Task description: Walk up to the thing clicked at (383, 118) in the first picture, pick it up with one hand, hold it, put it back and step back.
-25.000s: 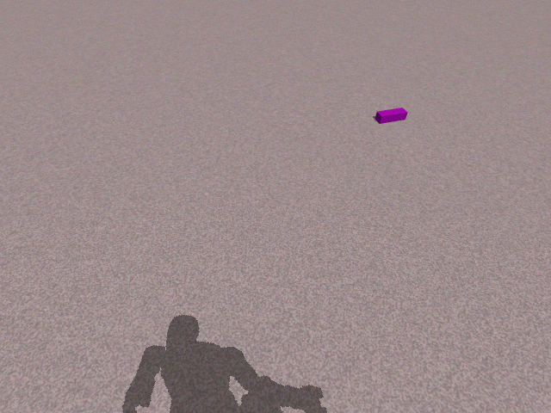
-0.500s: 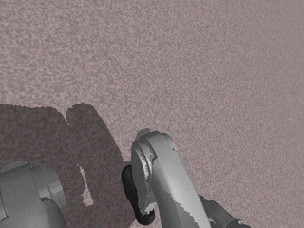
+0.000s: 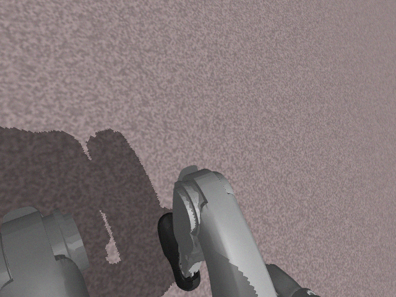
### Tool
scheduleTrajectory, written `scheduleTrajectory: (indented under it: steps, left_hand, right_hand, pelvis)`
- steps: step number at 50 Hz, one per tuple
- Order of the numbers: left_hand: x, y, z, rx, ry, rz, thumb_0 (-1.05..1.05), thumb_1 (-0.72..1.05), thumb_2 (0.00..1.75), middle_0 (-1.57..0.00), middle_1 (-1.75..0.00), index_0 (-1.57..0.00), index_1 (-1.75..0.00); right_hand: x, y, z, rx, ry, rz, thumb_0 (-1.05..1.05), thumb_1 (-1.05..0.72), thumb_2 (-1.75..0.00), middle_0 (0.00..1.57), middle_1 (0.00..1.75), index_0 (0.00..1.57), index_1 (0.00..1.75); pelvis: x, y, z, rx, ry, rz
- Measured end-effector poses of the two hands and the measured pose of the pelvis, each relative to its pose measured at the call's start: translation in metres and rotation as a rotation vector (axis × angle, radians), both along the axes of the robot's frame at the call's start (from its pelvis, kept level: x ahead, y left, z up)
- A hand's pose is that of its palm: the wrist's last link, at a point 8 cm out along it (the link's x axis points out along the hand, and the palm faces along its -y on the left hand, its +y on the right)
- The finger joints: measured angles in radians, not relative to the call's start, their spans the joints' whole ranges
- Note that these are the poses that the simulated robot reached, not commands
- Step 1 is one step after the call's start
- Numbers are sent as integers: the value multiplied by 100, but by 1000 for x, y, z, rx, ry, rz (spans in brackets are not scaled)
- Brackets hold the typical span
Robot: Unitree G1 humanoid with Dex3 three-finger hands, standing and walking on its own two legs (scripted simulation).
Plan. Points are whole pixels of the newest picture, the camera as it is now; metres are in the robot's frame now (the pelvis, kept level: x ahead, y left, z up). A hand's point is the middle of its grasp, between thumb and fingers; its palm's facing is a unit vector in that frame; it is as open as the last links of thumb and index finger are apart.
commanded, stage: close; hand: left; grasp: from above
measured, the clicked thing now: out of the picture +0.42 +0.38 -0.27
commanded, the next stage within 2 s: settle in 0.78 s
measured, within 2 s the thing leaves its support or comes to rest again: leaves its support in 1.24 s
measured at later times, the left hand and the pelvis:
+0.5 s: hand out of the picture +0.41 +0.37 -0.25, palm faces -0.43 -0.18 -0.88, open 10.0 cm; pelvis +0.00 +0.00 +0.00, yaw +0 degrees
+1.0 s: hand out of the picture +0.41 +0.37 -0.25, palm faces -0.43 -0.18 -0.89, open 9.9 cm; pelvis +0.00 +0.00 +0.00, yaw +0 degrees
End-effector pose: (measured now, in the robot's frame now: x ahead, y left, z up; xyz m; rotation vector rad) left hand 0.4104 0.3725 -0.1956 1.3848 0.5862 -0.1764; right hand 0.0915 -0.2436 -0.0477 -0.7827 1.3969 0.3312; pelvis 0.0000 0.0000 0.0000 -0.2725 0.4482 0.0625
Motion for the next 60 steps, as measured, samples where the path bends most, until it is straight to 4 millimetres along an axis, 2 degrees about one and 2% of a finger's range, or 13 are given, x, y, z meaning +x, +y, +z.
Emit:
scheduleTrajectory:
  steps: [9, 17, 26, 40, 60]
  left_hand:
    - [-2, -5, 4, 36, -37, -26, 0, -6, 76, -34, -92, -39, -89]
    - [4, -4, 0, 53, -30, 26, 0, 2, 69, -42, -88, -46, -84]
    - [7, -1, 2, 40, -9, 49, 0, 4, 61, -46, -84, -54, -80]
    - [3, 0, 4, 30, -8, 27, -1, 5, 58, -52, -80, -58, -72]
    - [4, 5, 8, 47, -22, 28, -1, 1, 58, -60, -72, -64, -67]
  right_hand:
    - [3, -1, -3, 3, -33, 28, 0, -90, -90, 20, 30, 20, 30]
    - [-4, -7, 3, -12, -28, 14, 0, -90, -90, 20, 30, 20, 30]
    - [-13, -8, 4, -8, 1, -8, 0, -90, -90, 20, 30, 20, 30]
    - [-5, -2, -4, 12, -12, 8, 0, -90, -90, 20, 30, 20, 30]
    - [-2, -8, 2, -17, -25, -11, 0, -92, -90, 20, 30, 20, 30]
  pelvis:
    - [-3, -1, -4, 9, -11, -5]
    - [-4, 0, -4, 10, -4, -9]
    - [-1, -1, -3, 7, 2, -4]
    - [-2, -2, -4, 11, -6, -6]
    - [0, -1, -3, 10, 12, -1]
